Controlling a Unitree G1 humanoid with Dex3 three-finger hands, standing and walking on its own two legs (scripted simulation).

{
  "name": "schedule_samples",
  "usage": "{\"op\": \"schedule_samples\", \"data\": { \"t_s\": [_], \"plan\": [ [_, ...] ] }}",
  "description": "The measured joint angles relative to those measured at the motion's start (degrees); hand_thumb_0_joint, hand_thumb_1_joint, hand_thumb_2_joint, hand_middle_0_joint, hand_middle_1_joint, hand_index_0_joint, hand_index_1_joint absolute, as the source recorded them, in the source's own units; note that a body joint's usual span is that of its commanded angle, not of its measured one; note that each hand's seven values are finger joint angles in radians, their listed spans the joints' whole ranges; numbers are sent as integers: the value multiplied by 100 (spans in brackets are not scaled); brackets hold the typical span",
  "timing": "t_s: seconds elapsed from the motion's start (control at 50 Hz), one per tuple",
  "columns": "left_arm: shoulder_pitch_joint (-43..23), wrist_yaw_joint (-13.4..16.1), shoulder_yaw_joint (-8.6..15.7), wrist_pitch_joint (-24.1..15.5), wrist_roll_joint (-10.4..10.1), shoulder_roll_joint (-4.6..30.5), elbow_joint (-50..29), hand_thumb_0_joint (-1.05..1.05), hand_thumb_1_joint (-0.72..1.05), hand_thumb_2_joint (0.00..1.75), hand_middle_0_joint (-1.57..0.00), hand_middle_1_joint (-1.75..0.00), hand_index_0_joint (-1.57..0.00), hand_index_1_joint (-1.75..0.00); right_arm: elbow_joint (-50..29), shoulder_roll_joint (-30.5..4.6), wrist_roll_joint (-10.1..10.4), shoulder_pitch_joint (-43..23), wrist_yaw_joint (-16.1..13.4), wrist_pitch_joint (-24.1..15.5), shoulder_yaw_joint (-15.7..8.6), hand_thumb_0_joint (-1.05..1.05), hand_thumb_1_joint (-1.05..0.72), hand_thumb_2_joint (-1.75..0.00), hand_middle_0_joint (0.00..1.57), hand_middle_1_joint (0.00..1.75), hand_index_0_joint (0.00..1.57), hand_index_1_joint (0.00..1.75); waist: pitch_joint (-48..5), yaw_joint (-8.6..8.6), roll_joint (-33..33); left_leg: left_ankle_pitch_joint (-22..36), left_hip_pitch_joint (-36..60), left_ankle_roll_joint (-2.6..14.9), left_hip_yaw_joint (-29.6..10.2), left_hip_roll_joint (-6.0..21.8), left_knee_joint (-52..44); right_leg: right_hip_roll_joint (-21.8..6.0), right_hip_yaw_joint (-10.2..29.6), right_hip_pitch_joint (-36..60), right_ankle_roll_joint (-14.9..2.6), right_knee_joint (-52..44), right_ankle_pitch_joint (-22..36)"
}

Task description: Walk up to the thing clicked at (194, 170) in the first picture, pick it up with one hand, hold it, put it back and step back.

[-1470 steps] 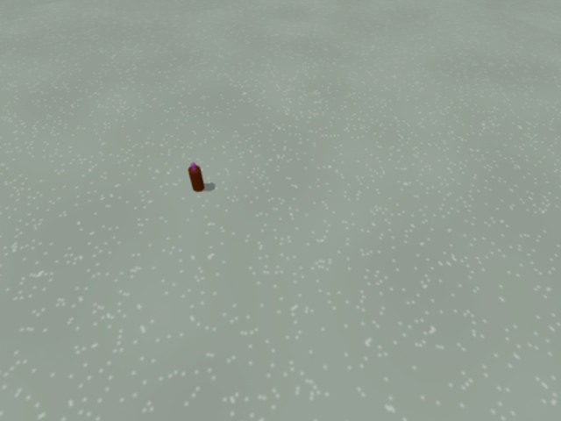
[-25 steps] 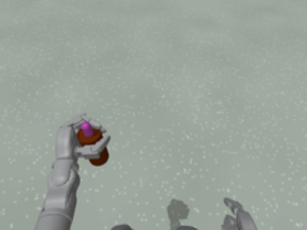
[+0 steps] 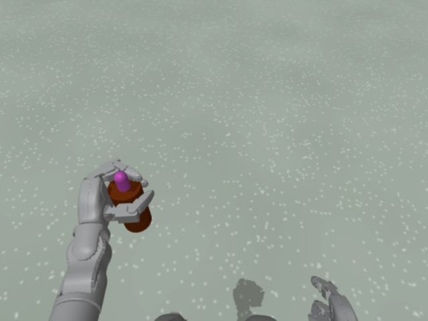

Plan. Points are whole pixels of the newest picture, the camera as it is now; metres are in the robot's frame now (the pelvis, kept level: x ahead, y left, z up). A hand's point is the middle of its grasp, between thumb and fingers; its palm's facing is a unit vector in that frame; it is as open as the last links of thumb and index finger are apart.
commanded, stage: hold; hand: left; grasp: from the side
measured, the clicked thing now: (129, 199) +0.33 +0.17 +0.02
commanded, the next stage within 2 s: crouch in 0.56 s
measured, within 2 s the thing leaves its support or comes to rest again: neither
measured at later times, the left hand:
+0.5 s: hand (133, 193) +0.32 +0.15 +0.05, palm faces +0.11 -0.99 +0.00, open 6.3 cm
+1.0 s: hand (138, 210) +0.32 +0.16 -0.01, palm faces +0.14 -0.99 +0.02, open 6.3 cm
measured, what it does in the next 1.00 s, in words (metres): stands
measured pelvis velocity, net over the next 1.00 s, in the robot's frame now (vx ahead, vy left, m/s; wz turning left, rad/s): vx -0.02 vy -0.01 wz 0.00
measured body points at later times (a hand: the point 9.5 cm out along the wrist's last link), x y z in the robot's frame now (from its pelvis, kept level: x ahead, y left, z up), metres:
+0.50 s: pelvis +0.00 -0.01 +0.00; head +0.03 +0.00 +0.45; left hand +0.31 +0.21 +0.06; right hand +0.13 -0.25 -0.10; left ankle +0.01 +0.10 -0.71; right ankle +0.01 -0.13 -0.71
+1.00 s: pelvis -0.02 -0.01 -0.03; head +0.06 +0.00 +0.42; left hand +0.31 +0.21 -0.01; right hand +0.13 -0.26 -0.13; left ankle +0.01 +0.10 -0.71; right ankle +0.01 -0.13 -0.71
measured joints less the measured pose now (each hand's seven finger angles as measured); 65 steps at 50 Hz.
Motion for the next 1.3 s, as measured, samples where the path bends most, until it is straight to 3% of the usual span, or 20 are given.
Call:
{"op": "schedule_samples", "data": {
  "t_s": [0.42,0.74,0.84,1.02,1.18,1.3],
  "plan": [
    [-41,-13,-30,-18,-28,-7,66,1,-2,95,-82,-102,-106,-113,31,-18,-3,-6,-15,-52,8,1,-90,-89,20,30,20,30,-53,7,16,12,-39,-33,-33,10,22,11,-31,-42,-33,45,-10],
    [-32,-25,55,-14,-47,-9,83,1,-2,95,-82,-102,-106,-113,29,-34,0,5,-42,-28,7,1,-90,-89,20,30,20,30,-34,-8,8,39,-29,-71,-47,31,-25,32,-44,-50,-70,39,-6],
    [-151,-36,172,-184,-98,-65,369,1,-2,95,-82,-102,-106,-113,42,-33,-24,-56,-5,-66,-11,1,-88,-89,20,30,20,30,-77,-38,-29,6,-252,-76,-63,27,121,26,-60,-275,-80,200,-53],
    [-563,-150,441,-946,-11,7,1286,1,-2,95,-82,-101,-106,-113,5,-75,-130,-220,161,-167,-95,1,-88,-89,20,30,20,30,-119,-145,-162,-262,-1547,-83,-84,25,1087,10,-81,-1582,-104,1203,-345],
    [-1209,-283,764,-1998,-59,237,2249,1,-3,95,-82,-101,-106,-113,36,-238,-251,-230,339,-250,-116,1,-89,-89,20,30,20,30,-743,-283,-156,-945,-3890,-87,-165,39,3060,2,-157,-3886,-115,3122,-1014],
    [-1649,-500,928,-2256,-34,445,2609,1,-3,96,-83,-100,-107,-112,64,-256,-296,-384,430,-109,-81,1,-90,-90,20,30,20,30,-937,-295,-102,-1407,-5335,-38,-162,62,4442,7,-152,-5328,-87,4471,-1444]
  ]
}}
